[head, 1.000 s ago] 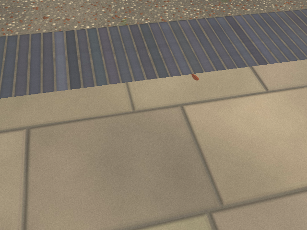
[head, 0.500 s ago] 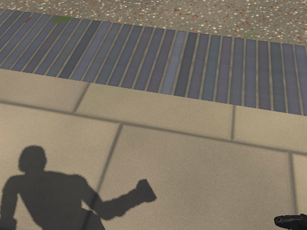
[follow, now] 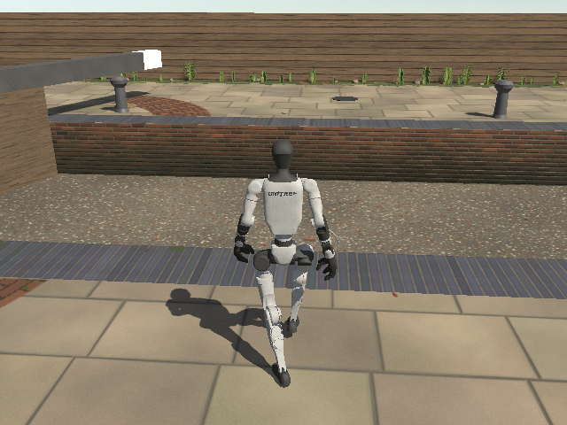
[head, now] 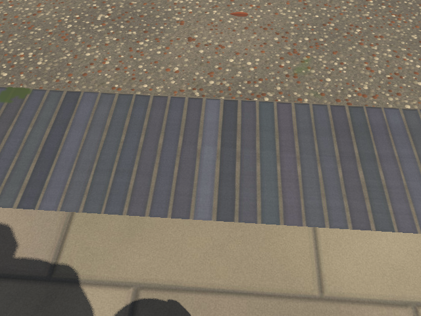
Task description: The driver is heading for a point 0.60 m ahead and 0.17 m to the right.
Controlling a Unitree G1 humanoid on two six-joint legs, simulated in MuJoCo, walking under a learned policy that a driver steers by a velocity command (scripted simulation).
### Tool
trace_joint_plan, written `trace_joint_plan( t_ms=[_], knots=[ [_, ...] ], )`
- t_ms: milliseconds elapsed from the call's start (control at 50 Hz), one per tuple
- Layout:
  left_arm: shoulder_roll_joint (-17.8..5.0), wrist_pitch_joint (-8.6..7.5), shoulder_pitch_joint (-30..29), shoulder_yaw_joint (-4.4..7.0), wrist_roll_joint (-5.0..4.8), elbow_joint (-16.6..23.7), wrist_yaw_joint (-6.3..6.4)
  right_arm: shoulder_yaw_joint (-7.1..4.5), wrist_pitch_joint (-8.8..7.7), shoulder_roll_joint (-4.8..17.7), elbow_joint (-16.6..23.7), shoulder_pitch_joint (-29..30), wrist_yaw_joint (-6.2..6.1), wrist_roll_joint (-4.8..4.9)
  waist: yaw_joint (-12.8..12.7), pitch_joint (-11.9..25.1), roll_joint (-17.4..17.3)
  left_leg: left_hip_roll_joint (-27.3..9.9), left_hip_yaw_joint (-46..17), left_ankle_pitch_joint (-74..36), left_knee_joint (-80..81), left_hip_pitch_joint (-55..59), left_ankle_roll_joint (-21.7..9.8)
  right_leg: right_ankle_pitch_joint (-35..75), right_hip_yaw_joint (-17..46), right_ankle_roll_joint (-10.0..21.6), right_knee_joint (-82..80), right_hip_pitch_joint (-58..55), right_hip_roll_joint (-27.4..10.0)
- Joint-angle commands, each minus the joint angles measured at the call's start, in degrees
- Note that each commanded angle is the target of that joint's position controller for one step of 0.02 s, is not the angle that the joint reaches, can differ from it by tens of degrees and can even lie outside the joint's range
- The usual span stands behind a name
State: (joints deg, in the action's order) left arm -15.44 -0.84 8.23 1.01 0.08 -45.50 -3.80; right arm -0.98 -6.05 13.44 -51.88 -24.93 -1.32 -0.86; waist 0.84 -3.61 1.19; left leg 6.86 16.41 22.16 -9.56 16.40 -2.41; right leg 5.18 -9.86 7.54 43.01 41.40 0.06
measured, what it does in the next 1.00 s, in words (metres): walks ahead, turning right: right foot, then left foot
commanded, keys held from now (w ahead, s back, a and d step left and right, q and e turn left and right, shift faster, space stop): w+e+shift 0.46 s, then shift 0.54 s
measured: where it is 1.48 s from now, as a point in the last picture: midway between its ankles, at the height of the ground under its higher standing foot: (244, 210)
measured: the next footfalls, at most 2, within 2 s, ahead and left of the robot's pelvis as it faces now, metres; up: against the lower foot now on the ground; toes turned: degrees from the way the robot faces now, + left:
right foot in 0.06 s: +0.24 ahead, -0.01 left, +0.00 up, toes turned -6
left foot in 0.46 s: +0.68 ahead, +0.09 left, +0.00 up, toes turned -29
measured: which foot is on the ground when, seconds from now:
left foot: down 0.00-0.02, up 0.04-0.44, down 0.46-0.82, up 0.84-1.00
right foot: up 0.00-0.04, down 0.06-0.44, up 0.46-0.80, down 0.82-1.00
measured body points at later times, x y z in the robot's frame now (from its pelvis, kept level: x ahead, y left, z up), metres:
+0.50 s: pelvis +0.48 +0.01 +0.00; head +0.52 +0.00 +0.44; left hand +0.61 +0.31 -0.12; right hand +0.62 -0.29 -0.06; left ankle +0.65 +0.11 -0.72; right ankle +0.23 +0.00 -0.65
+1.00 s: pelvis +0.74 -0.10 +0.01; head +0.77 -0.13 +0.46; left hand +1.03 -0.03 -0.09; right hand +0.67 -0.39 -0.11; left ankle +0.81 +0.05 -0.66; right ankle +0.77 -0.22 -0.72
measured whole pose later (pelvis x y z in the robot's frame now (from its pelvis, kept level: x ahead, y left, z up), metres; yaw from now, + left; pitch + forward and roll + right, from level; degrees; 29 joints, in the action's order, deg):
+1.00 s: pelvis +0.74 -0.10 +0.01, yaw -37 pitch +1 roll +0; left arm -13.0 -0.3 3.7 0.1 1.0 -41.3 -1.1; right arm -1.3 -1.8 16.8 -45.2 -10.2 -1.4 1.1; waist 1.3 -4.1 -0.9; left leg -3.1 -2.8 31.7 -57.9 -24.6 4.5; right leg -5.8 1.4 4.0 29.0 23.9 4.2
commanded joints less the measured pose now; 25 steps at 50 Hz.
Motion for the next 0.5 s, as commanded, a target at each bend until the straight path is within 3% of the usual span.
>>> trace_joint_plan(
  t_ms=[20,40,60,80,100,120,140,160,180,200,240,260,300,320,380,400,420,440,460,480,500],
  knots=[
    [-9.0,0.67,18.2,2.69,0.36,-1.6,0.41,-3.05,0.52,13.8,6.0,8.9,-2.79,-0.5,-13.9,8.3,-8.7,-17.8,-1.2,-97.9,-24.1,-12.8,5.5,-4.3,-2.8,2.9,-0.6,-30.4,6.7],
    [-11.8,1.0,32.4,4.35,0.46,-5.6,1.14,-3.58,1.5,15.1,7.8,14.7,-2.88,-1.13,-21.2,11.7,-7.7,-18.1,-2.9,-93.3,-43.0,-20.3,4.7,-8.3,2.7,6.5,-2.4,-43.1,5.1],
    [-13.0,0.8,38.8,5.62,-0.87,-7.9,2.2,-3.64,2.37,13.2,8.2,19.6,-1.66,-0.7,-24.7,10.4,1.3,-9.4,-2.1,-46.8,-72.4,-31.4,3.6,-6.6,9.2,11.4,-10.8,-51.2,1.0],
    [-12.0,1.09,32.0,5.15,-1.02,-9.1,2.78,-0.39,1.33,2.4,11.7,22.8,0.01,-2.3,-15.8,1.5,13.6,-0.2,-7.7,6.7,-92.0,-54.1,2.6,-0.7,16.9,12.2,-2.8,-50.9,0.5],
    [-13.0,0.67,23.1,4.64,0.58,-5.3,3.0,1.09,0.3,-0.6,16.9,14.6,0.67,-0.89,-5.0,8.3,11.7,-1.4,-19.2,8.1,-96.0,-67.4,3.5,-7.6,40.8,20.6,-10.0,-56.4,-6.8],
    [-12.1,0.57,20.4,5.02,1.15,-2.8,3.56,1.72,-1.53,2.8,18.1,13.2,1.47,-2.15,-4.6,10.1,5.4,-3.9,-24.3,4.5,-88.4,-69.2,2.0,-32.4,56.1,21.2,-26.5,-53.8,-13.2],
    [-9.4,0.24,17.7,4.69,1.73,-2.3,3.81,1.01,-2.06,6.9,16.8,14.5,1.79,-2.52,-2.3,3.4,-5.0,-7.2,-24.1,-0.4,-81.1,-67.4,1.7,-41.1,55.4,18.0,-32.6,-44.3,-13.0],
    [-9.3,-0.42,15.5,4.43,1.47,-2.2,3.88,0.9,-1.46,7.7,16.7,15.8,1.72,-3.46,0.1,-0.7,-7.7,-8.9,-23.4,-1.3,-75.7,-64.3,2.6,-38.8,51.9,15.9,-33.6,-35.7,-11.1],
    [-9.8,-1.61,14.7,4.34,1.29,-1.7,4.09,1.24,-0.1,7.8,16.7,16.1,1.61,-4.17,1.4,-2.8,-8.1,-10.5,-23.2,-1.6,-70.7,-61.2,3.8,-34.4,48.4,15.1,-33.8,-29.4,-8.6],
    [-9.2,-2.66,14.2,4.01,0.89,-1.8,4.15,1.48,1.33,7.7,17.0,17.1,1.65,-4.15,2.2,-4.7,-8.8,-12.3,-22.2,-2.3,-64.6,-57.3,5.2,-31.9,43.6,14.2,-34.9,-22.5,-6.0],
    [-10.4,-4.07,13.9,4.42,0.67,-1.3,3.9,2.09,2.36,7.1,19.2,22.7,2.1,-3.34,0.8,-5.5,-7.0,-13.6,-18.8,-8.9,-51.2,-50.3,7.0,-21.5,36.0,13.1,-36.7,-14.8,-1.7],
    [-10.5,-4.32,14.4,4.69,0.51,-1.4,3.83,2.49,2.34,6.3,20.4,25.8,2.35,-2.5,-0.7,-5.3,-5.2,-13.8,-18.1,-13.6,-44.3,-47.5,7.3,-16.1,33.2,12.0,-36.0,-14.0,-0.1],
    [-10.8,-4.31,16.2,5.29,-0.33,-1.8,3.24,3.29,2.29,4.0,22.1,30.2,2.55,-1.04,-4.3,-3.2,-2.1,-11.9,-16.3,-23.0,-32.5,-43.3,6.8,-7.4,30.2,8.8,-34.0,-17.7,2.3],
    [-11.3,-4.22,17.2,5.65,-0.54,-1.9,2.92,3.3,2.19,3.9,22.4,31.1,2.51,-0.58,-5.8,-1.5,-0.8,-10.5,-15.7,-26.1,-29.1,-42.0,6.3,-2.9,30.4,7.7,-32.9,-21.0,2.0],
    [-12.3,-3.85,17.8,6.43,-0.24,-1.7,3.02,2.45,1.59,6.0,22.8,30.7,1.98,-0.44,-6.6,1.8,2.2,-7.9,-16.6,-25.6,-20.5,-38.2,4.9,7.1,32.1,4.9,-26.9,-30.8,0.3],
    [-13.2,-3.9,17.0,6.67,-0.05,-1.3,3.21,1.59,1.32,7.9,21.9,27.5,1.54,-0.53,-5.0,4.3,2.5,-6.4,-17.0,-22.7,-18.9,-33.7,4.4,14.1,32.6,3.6,-22.0,-33.4,0.1],
    [-14.9,-4.0,15.7,7.02,0.4,-0.9,3.15,0.19,0.99,10.9,20.0,20.4,0.89,-0.32,-1.1,9.4,2.1,-5.2,-17.2,-17.3,-19.4,-26.1,3.6,20.5,32.1,2.2,-13.2,-34.9,0.3],
    [-16.2,-4.32,11.8,7.26,0.51,0.1,2.92,-1.23,0.65,13.4,17.2,8.5,0.1,-0.37,6.5,15.1,1.6,-7.2,-17.9,-14.0,-20.4,-12.9,2.7,19.0,30.8,1.0,0.1,-29.9,2.1],
    [-11.0,-5.12,8.9,5.85,0.62,2.1,3.0,-3.25,0.45,18.0,14.7,-5.6,-1.15,-1.7,12.2,22.8,-3.4,-17.7,-27.6,4.3,-21.4,1.2,1.2,3.6,26.9,0.6,18.7,-20.9,4.7],
    [-0.4,-5.08,15.2,3.09,-1.81,5.1,3.33,-3.95,0.52,22.3,14.7,-4.3,-1.09,-4.82,4.8,27.1,-21.6,-35.3,-57.5,9.9,-10.9,10.8,-3.3,-37.3,20.2,-1.7,35.2,-4.2,10.2],
    [-5.0,-4.24,15.7,2.69,-0.57,5.1,3.71,-4.55,1.04,20.0,14.9,1.4,-0.63,-3.52,2.8,25.1,-21.3,-34.9,-68.8,10.2,-6.1,6.8,-7.6,-32.4,17.7,-1.3,39.7,3.2,6.3]
  ],
)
